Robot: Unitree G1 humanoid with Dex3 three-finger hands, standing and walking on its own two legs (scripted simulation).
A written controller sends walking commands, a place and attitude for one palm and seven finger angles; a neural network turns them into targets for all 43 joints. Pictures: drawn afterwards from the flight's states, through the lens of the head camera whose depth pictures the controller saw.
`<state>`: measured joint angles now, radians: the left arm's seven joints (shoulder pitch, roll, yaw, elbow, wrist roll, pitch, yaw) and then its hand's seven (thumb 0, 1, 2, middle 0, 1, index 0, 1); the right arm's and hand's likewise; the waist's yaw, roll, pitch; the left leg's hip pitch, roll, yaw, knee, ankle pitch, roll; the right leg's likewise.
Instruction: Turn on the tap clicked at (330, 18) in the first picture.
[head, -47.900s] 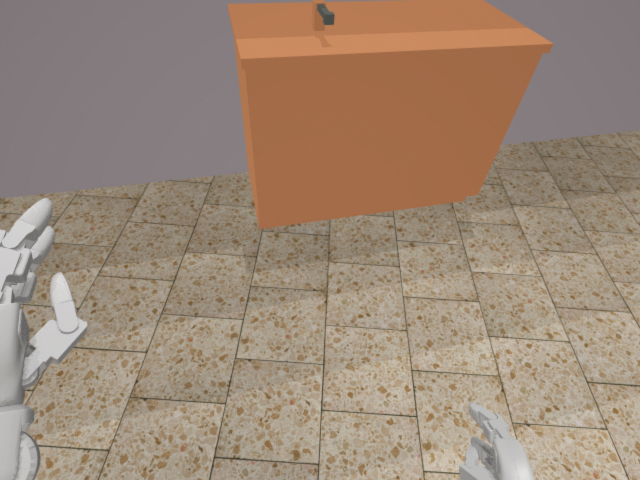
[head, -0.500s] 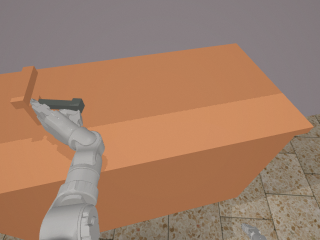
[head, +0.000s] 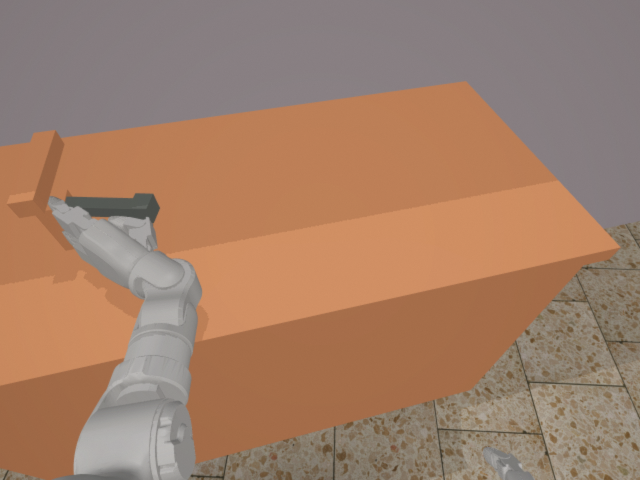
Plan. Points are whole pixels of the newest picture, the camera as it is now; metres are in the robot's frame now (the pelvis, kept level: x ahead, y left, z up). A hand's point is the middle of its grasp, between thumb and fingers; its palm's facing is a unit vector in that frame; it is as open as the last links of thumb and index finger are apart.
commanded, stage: push the lever round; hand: left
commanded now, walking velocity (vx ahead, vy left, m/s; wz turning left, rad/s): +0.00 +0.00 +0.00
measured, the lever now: (144, 208) +0.44 +0.25 +0.10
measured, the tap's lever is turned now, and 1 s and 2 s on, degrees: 74 75 76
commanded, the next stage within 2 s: none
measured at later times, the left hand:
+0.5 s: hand (148, 225) +0.41 +0.24 +0.09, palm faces +0.85 -0.52 -0.06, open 8.2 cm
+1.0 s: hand (149, 225) +0.41 +0.24 +0.09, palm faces +0.85 -0.51 -0.07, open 8.2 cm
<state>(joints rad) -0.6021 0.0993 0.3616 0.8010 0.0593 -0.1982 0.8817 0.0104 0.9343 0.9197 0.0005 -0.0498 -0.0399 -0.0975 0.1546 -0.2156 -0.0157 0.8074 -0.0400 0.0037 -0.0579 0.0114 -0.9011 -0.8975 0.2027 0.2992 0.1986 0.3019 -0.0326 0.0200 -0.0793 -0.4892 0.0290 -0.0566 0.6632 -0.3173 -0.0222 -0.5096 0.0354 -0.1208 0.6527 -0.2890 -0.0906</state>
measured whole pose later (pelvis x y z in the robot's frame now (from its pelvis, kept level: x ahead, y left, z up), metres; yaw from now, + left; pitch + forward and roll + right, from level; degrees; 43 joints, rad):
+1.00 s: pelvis -0.01 -0.01 +0.00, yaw +0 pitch +9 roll +0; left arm -0.63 0.14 0.37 0.85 0.04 -0.22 0.87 0.01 0.92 0.91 0.00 -0.04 -0.04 -0.10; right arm 0.17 -0.23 0.00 0.81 -0.03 -0.01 -0.07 0.01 -0.90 -0.90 0.20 0.30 0.20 0.30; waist -0.04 0.03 -0.08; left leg -0.53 0.04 -0.06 0.69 -0.32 -0.01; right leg -0.55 0.04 -0.12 0.67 -0.29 -0.09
